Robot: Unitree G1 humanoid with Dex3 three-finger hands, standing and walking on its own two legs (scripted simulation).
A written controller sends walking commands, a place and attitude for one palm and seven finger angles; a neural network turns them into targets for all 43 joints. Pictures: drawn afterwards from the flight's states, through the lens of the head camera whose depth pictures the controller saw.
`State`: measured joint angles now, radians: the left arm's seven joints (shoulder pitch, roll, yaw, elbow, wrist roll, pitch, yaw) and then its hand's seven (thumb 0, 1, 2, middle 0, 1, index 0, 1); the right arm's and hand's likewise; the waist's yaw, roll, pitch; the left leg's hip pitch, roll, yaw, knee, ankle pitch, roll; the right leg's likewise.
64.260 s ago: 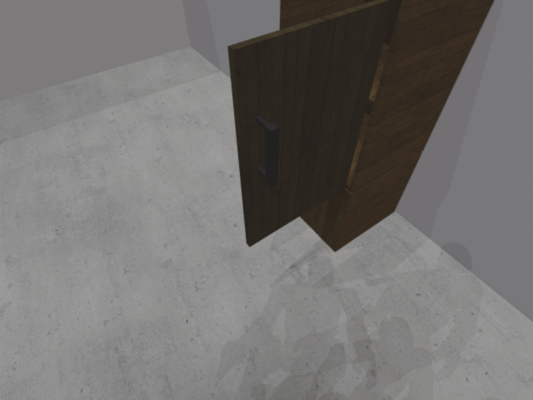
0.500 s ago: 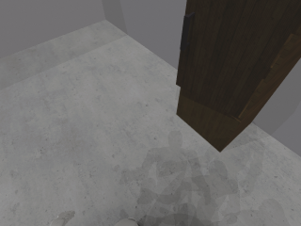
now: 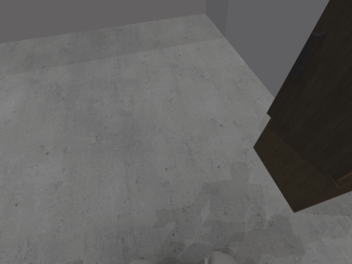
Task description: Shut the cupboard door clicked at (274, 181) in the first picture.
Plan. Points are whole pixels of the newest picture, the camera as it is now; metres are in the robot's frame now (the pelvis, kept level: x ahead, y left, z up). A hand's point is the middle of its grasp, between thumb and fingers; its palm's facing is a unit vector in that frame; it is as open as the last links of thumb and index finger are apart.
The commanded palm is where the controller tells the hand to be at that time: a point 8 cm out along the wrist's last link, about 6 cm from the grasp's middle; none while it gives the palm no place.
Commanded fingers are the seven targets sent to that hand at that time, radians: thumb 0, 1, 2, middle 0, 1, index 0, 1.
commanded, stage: walk to a spot facing it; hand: left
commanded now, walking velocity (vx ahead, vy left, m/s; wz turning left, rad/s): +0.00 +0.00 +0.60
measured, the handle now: (307, 54) +0.77 -0.41 +0.03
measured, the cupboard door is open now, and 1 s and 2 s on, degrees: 10 10 10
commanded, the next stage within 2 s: turn to face it in 1.24 s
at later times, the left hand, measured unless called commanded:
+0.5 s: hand out of the picture -0.01 +0.19 -0.18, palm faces +0.36 -0.91 -0.22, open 7.4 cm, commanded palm none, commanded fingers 0.00 0.90 0.90 -0.20 -0.30 -0.20 -0.30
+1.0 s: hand out of the picture +0.05 +0.17 -0.14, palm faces +0.63 -0.74 -0.24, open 7.4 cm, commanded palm none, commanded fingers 0.00 0.90 0.90 -0.20 -0.30 -0.20 -0.30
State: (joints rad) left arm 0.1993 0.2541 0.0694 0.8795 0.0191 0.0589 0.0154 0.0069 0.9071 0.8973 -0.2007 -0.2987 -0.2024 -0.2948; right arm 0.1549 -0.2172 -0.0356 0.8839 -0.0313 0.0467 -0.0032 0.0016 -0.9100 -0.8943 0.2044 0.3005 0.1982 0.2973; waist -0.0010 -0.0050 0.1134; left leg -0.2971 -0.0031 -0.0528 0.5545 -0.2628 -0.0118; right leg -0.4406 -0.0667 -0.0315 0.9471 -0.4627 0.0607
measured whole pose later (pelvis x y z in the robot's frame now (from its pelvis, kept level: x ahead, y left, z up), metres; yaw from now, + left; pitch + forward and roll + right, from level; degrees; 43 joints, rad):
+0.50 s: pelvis +0.01 -0.02 -0.01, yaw +20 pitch +0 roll +1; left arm 0.25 0.23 0.07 0.89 0.03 0.05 0.01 0.00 0.90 0.90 -0.20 -0.30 -0.21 -0.30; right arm 0.18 -0.20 -0.04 0.89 -0.03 0.03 0.02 0.00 -0.91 -0.89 0.20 0.30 0.20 0.30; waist 0.00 -0.07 0.09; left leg -0.29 0.00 0.05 0.64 -0.35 0.02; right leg -0.39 -0.14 -0.13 0.92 -0.51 0.05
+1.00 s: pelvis +0.13 -0.01 +0.01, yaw +40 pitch +0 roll +1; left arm 0.30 0.17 0.05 0.94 0.03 -0.05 0.01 0.00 0.91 0.90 -0.20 -0.30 -0.20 -0.29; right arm 0.23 -0.24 -0.08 0.96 -0.03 0.05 0.04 0.01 -0.92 -0.89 0.20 0.30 0.19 0.30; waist -0.03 0.02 0.05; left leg -0.58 0.06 0.03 1.11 -0.28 -0.02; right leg -0.13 -0.10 -0.25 0.41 -0.27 0.00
